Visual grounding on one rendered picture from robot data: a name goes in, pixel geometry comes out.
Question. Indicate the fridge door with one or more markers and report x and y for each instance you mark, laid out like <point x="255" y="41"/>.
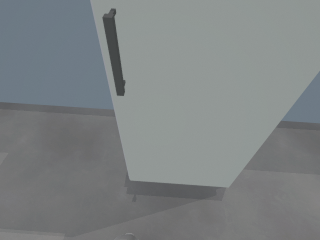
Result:
<point x="206" y="81"/>

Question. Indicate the handle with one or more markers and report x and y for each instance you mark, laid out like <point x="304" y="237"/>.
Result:
<point x="114" y="53"/>

